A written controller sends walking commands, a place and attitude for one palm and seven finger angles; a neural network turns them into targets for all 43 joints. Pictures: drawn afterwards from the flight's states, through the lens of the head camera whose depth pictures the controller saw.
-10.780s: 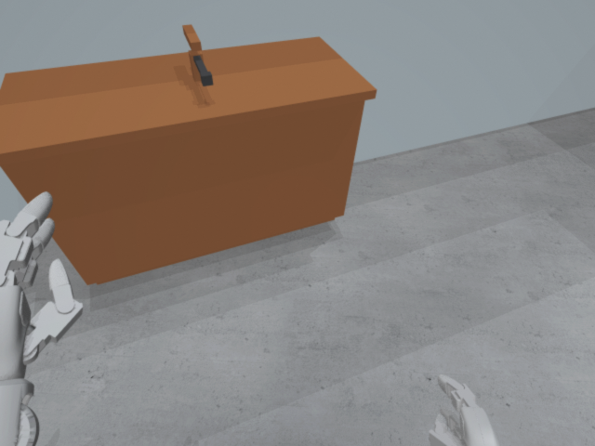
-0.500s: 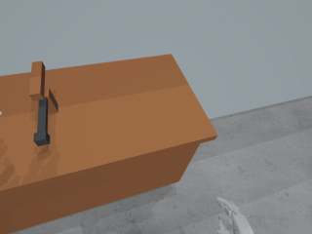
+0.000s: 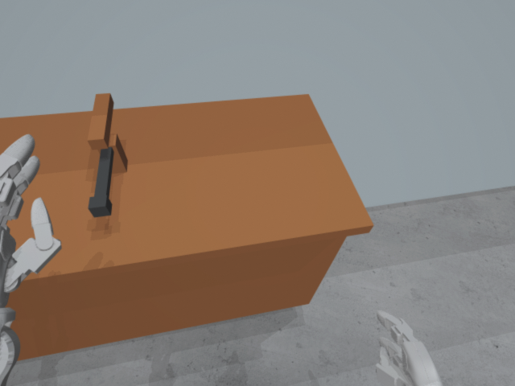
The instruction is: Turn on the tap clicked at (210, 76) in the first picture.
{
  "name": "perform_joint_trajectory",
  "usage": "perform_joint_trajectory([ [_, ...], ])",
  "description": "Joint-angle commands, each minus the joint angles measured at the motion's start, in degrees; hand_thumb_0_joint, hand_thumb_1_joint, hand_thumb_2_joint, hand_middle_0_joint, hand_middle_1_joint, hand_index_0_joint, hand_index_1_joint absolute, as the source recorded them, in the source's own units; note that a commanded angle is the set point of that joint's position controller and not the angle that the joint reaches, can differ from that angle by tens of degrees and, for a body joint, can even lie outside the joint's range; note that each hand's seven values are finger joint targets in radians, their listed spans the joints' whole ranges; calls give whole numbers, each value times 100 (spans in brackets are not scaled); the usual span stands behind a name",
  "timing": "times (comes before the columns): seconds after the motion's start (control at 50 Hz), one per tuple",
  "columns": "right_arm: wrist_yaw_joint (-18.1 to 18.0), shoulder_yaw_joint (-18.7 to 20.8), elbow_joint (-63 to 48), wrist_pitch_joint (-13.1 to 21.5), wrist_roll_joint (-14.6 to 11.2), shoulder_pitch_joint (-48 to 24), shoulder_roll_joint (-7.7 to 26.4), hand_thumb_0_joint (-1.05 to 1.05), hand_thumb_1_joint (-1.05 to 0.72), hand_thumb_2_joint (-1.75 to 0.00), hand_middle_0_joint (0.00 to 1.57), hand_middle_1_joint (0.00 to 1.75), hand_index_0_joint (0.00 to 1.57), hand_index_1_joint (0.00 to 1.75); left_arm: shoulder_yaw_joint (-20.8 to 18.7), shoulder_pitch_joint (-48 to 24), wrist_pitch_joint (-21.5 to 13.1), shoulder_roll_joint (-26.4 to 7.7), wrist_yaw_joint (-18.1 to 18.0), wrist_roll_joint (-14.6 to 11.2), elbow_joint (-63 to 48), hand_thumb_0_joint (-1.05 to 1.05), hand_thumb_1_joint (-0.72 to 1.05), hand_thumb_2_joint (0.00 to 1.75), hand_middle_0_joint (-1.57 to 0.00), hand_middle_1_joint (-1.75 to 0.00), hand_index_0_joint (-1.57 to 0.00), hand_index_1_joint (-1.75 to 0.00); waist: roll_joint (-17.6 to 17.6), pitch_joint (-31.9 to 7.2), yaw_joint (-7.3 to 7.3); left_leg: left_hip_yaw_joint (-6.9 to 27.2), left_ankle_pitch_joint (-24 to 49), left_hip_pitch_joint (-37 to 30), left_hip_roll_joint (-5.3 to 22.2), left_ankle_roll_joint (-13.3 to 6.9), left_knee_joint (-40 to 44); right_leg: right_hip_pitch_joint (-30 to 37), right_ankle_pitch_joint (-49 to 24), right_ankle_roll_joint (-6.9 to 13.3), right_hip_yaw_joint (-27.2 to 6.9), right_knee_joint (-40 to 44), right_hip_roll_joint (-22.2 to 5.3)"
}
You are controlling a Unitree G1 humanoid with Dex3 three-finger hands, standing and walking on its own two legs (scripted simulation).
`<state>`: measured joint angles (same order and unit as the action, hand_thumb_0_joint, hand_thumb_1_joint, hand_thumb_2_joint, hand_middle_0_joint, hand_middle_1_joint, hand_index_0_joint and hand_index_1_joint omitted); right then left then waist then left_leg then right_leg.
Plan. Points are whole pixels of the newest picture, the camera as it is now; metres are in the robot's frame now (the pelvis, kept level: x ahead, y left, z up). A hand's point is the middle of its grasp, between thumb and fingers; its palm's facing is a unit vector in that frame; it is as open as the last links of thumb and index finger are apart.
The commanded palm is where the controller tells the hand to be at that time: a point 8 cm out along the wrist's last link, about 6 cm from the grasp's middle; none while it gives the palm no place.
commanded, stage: come to a stop and stand still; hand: left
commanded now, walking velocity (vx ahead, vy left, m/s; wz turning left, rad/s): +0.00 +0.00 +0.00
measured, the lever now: (100, 206) +0.36 +0.33 +0.01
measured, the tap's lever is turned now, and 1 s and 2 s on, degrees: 0 0 0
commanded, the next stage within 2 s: look again from close up in 0.12 s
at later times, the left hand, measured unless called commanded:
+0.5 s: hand (52, 255) +0.21 +0.26 +0.16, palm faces +0.36 -0.87 -0.34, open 7.4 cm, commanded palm +0.15 +0.28 +0.18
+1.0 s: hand (78, 275) +0.19 +0.23 +0.15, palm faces +0.34 -0.87 -0.36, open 7.4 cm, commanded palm +0.14 +0.27 +0.17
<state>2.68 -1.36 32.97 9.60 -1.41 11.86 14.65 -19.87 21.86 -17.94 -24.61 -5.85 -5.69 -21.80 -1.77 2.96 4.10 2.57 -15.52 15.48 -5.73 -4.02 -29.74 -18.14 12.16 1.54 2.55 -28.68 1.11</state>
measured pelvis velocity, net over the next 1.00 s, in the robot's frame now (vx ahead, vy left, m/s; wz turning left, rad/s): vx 0.00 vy -0.02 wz -0.02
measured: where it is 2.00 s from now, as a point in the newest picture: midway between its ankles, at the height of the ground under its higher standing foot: outside the picture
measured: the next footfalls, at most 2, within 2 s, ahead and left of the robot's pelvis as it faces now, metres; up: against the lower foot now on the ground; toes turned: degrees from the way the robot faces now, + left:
none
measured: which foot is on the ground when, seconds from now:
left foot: down 0.00-1.00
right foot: down 0.00-1.00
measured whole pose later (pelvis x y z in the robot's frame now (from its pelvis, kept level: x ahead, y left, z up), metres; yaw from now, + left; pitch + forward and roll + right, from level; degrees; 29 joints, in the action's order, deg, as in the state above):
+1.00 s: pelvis +0.00 -0.02 -0.01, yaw -1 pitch +2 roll +0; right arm 0.8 -1.6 33.2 7.5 0.7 9.6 13.4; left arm -20.8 31.4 -10.4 -22.0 -2.9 -8.2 -29.1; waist -0.8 -1.8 3.2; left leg 1.4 -20.5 19.7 -4.5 -2.7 -38.6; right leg -23.2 16.9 3.4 0.7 -38.3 3.4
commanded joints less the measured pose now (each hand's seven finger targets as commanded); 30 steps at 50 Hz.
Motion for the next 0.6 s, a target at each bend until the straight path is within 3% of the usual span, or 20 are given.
perform_joint_trajectory([
  [0.0,-15,339,-713,254,-55,-155,825,0,-90,-90,20,30,20,30,-758,-540,-267,-1248,-124,-42,-1175,0,90,90,-20,-30,-20,-30,462,-925,-123,613,408,318,742,377,720,916,-630,46,-620,313,-513],
  [0.02,-18,332,-731,238,-44,-99,725,0,-90,-90,20,30,20,30,-632,-524,-268,-1061,-104,-52,-1300,0,90,90,-20,-30,-20,-30,507,-1042,-121,591,487,385,756,404,713,1096,-731,26,-513,270,-548],
  [0.1,0,308,-727,242,-46,-217,778,0,-90,-90,20,30,20,30,-847,-317,-213,-1257,-119,-115,-1216,0,90,90,-20,-30,-20,-30,484,-984,-126,646,475,426,730,381,700,1068,-714,42,-592,359,-551],
  [0.12,-7,311,-732,236,-45,-160,696,0,-90,-90,20,30,20,30,-653,-321,-223,-1006,-92,-124,-1319,0,90,90,-20,-30,-20,-30,458,-1058,-133,622,538,412,740,402,681,1148,-742,34,-520,359,-583],
  [0.14,-14,308,-747,255,-42,-193,734,0,-90,-90,20,30,20,30,-692,-346,-222,-1082,-101,-140,-1354,0,90,90,-20,-30,-20,-30,475,-981,-129,616,525,419,736,392,674,1088,-757,26,-542,387,-578],
  [0.28,-47,322,-684,288,-73,-216,732,0,-90,-90,20,30,20,30,-572,-412,-207,-969,-101,-154,-1172,0,90,90,-20,-30,-20,-30,306,-738,-142,693,-137,550,788,301,864,950,-189,-34,-527,553,-563],
  [0.3,-43,322,-651,290,-93,-273,776,0,-90,-90,20,30,20,30,-668,-394,-196,-1084,-103,-145,-1099,0,90,90,-20,-30,-20,-30,398,-781,-152,757,-151,508,806,291,927,965,-151,-28,-544,505,-516],
  [0.32,-49,329,-655,286,-93,-211,717,0,-90,-90,20,30,20,30,-472,-475,-221,-885,-82,-128,-1231,0,90,90,-20,-30,-20,-30,490,-846,-163,790,-132,520,845,327,983,1060,-183,-36,-453,434,-525],
  [0.34,-50,327,-684,302,-92,-215,751,0,-90,-90,20,30,20,30,-545,-512,-227,-987,-102,-122,-1246,0,90,90,-20,-30,-20,-30,492,-780,-144,825,-234,624,867,319,1044,1083,-155,-59,-442,401,-501],
  [0.4,-45,333,-650,315,-96,-288,779,0,-90,-90,20,30,20,30,-680,-415,-202,-1155,-112,-100,-1289,0,90,90,-20,-30,-20,-30,588,-866,-157,842,-68,586,851,305,1028,1152,-327,-63,-475,329,-465],
  [0.42,-57,341,-665,310,-87,-230,690,0,-90,-90,20,30,20,30,-576,-373,-201,-987,-100,-102,-1356,0,90,90,-20,-30,-20,-30,525,-926,-151,809,49,599,855,340,1026,1263,-438,-73,-410,304,-500],
  [0.48,-51,361,-654,328,-80,-228,719,0,-90,-90,20,30,20,30,-656,-267,-196,-1030,-99,-137,-1417,0,90,90,-20,-30,-20,-30,387,-910,-143,748,222,569,784,344,871,1230,-537,-39,-494,400,-557],
  [0.5,-47,365,-624,317,-87,-285,762,0,-90,-90,20,30,20,30,-802,-174,-176,-1205,-105,-136,-1329,0,90,90,-20,-30,-20,-30,532,-976,-156,776,411,456,800,364,869,1195,-602,-29,-517,361,-539],
  [0.52,-57,364,-641,301,-85,-239,679,0,-90,-90,20,30,20,30,-664,-161,-177,-1010,-81,-156,-1435,0,90,90,-20,-30,-20,-30,517,-1035,-156,757,517,479,810,407,880,1307,-672,-41,-436,326,-559],
  [0.58,-64,379,-646,298,-92,-268,706,0,-90,-90,20,30,20,30,-681,-94,-172,-1007,-72,-197,-1452,0,90,90,-20,-30,-20,-30,453,-988,-158,748,681,414,802,425,820,1229,-731,-30,-471,366,-580],
])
